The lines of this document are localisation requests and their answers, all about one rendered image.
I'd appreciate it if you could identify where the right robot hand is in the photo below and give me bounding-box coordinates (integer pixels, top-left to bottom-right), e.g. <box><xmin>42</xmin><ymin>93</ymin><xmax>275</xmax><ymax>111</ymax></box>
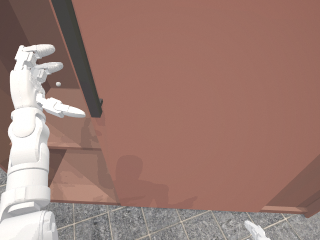
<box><xmin>244</xmin><ymin>220</ymin><xmax>270</xmax><ymax>240</ymax></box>

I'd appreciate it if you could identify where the robot left forearm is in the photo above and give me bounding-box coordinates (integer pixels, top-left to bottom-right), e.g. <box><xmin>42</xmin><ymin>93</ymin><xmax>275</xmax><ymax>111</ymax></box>
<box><xmin>0</xmin><ymin>107</ymin><xmax>51</xmax><ymax>224</ymax></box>

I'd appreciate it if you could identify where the handle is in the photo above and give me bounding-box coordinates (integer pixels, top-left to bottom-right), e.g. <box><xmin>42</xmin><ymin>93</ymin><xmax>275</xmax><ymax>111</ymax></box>
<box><xmin>51</xmin><ymin>0</ymin><xmax>103</xmax><ymax>118</ymax></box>

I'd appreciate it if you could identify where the wardrobe door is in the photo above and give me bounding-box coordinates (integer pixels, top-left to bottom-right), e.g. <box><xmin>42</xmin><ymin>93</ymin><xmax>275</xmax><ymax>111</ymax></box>
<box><xmin>49</xmin><ymin>0</ymin><xmax>320</xmax><ymax>213</ymax></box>
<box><xmin>266</xmin><ymin>154</ymin><xmax>320</xmax><ymax>208</ymax></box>

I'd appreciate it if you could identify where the left robot upper arm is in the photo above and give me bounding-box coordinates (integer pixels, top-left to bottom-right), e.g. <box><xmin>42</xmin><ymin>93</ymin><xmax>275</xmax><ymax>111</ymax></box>
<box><xmin>0</xmin><ymin>210</ymin><xmax>59</xmax><ymax>240</ymax></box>

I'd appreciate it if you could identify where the left robot hand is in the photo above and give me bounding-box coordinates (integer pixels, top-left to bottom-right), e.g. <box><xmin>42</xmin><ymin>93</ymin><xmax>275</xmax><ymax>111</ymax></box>
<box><xmin>10</xmin><ymin>44</ymin><xmax>86</xmax><ymax>118</ymax></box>

